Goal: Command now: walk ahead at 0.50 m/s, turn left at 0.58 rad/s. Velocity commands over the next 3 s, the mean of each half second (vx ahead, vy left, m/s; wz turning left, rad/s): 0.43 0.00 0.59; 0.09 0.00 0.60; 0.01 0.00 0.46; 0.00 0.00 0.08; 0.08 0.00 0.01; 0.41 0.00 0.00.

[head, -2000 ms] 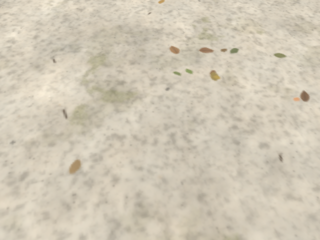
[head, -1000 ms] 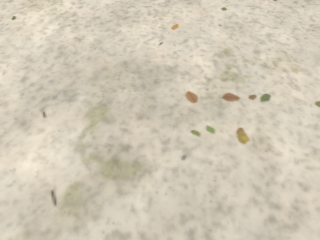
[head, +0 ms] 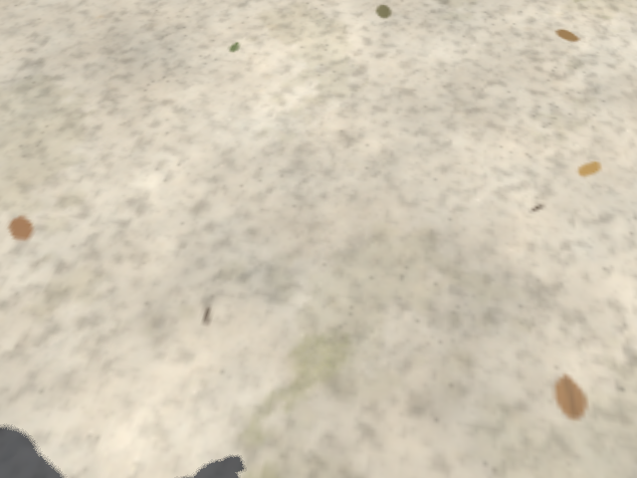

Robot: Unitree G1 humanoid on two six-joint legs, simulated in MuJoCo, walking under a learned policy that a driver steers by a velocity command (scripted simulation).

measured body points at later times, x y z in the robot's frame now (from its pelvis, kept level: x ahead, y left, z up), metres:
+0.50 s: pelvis +0.27 -0.04 +0.00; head +0.31 -0.04 +0.45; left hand +0.38 +0.26 -0.08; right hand +0.42 -0.30 -0.11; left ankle +0.13 +0.05 -0.63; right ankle +0.38 -0.13 -0.73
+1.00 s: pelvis +0.33 +0.02 +0.01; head +0.35 +0.07 +0.46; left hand +0.29 +0.35 -0.11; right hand +0.63 -0.12 -0.05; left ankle +0.31 +0.12 -0.73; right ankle +0.39 -0.12 -0.65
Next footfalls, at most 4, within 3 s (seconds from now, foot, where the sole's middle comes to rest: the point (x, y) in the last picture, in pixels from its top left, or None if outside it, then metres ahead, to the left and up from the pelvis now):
0.38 right None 0.41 -0.12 -0.76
0.84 left None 0.34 0.14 -0.76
1.28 right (356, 461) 0.47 -0.05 -0.76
1.60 left None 0.26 0.11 -0.76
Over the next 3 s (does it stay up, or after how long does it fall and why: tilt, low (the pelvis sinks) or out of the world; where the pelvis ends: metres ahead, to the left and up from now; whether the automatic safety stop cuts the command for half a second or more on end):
stays up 0.51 0.21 -0.01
